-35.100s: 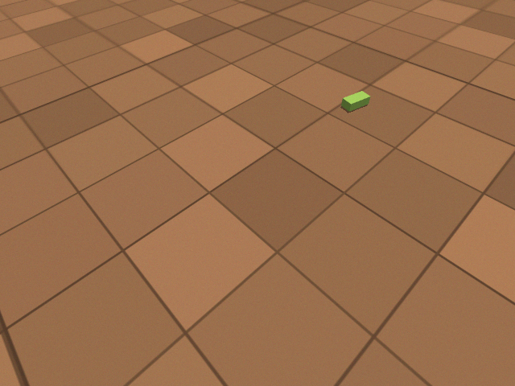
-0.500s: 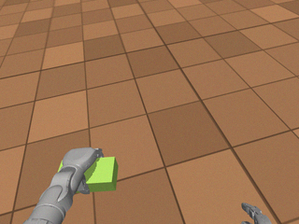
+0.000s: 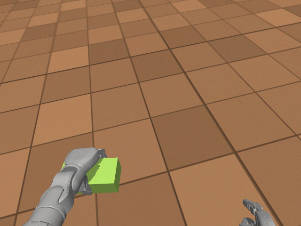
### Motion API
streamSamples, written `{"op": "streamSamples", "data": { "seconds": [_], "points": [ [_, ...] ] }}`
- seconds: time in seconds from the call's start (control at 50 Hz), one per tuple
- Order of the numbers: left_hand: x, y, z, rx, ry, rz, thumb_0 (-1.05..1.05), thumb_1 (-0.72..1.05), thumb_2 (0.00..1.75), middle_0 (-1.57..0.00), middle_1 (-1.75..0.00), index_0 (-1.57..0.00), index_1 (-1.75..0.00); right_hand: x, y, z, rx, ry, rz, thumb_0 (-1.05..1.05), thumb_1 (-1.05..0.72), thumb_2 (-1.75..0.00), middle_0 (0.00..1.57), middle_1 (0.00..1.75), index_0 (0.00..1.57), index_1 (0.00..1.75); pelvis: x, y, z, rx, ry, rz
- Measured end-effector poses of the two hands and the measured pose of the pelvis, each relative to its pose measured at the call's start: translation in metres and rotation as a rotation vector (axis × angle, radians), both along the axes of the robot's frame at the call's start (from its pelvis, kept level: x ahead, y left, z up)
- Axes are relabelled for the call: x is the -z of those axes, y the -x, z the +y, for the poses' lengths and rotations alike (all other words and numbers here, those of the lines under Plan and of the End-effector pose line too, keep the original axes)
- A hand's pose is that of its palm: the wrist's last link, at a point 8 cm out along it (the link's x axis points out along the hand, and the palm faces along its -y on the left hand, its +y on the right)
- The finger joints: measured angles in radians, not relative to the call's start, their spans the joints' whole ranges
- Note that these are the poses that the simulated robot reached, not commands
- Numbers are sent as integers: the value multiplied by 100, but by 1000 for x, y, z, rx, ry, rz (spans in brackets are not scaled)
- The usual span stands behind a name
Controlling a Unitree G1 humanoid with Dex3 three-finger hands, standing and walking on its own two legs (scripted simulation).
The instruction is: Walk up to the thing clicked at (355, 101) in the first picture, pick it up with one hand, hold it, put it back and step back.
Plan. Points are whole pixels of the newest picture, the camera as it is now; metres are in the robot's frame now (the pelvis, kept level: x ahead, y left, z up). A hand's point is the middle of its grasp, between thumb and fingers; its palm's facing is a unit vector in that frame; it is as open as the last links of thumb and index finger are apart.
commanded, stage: hold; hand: left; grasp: from above
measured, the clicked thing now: (90, 175) +0.29 +0.22 -0.07
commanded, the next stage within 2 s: crouch in 0.50 s
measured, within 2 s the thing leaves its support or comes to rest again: neither
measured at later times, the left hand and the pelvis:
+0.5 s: hand (86, 174) +0.28 +0.23 -0.05, palm faces -0.47 -0.05 -0.88, open 10.9 cm; pelvis +0.00 +0.00 +0.00, yaw +0 degrees
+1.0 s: hand (93, 182) +0.29 +0.23 -0.12, palm faces -0.48 +0.00 -0.88, open 11.0 cm; pelvis -0.01 +0.00 -0.03, yaw +1 degrees
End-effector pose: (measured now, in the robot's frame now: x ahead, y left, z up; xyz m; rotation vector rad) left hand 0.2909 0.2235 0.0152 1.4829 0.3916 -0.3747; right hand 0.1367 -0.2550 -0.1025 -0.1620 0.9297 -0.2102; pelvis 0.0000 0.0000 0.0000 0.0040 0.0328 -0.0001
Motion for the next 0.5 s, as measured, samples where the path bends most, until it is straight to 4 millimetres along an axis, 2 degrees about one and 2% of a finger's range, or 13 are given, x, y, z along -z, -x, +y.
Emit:
{"op": "streamSamples", "data": {
  "seconds": [0.2, 0.5],
  "points": [
    [0, 1, 0, 3, -1, 8, -2, -13, 55, -64, -57, -66, -55, -3, -2, 4, -3, -4, -4, 1, -90, -90, 20, 30, 20, 30, -2, 1, 1, 1, -1, -7],
    [4, -1, 5, -11, -8, 1, -2, -14, 56, -65, -56, -66, -55, 1, 8, 4, 5, -3, 37, 1, -90, -90, 20, 30, 20, 30, -2, 1, 2, -1, 1, -6]
  ]
}}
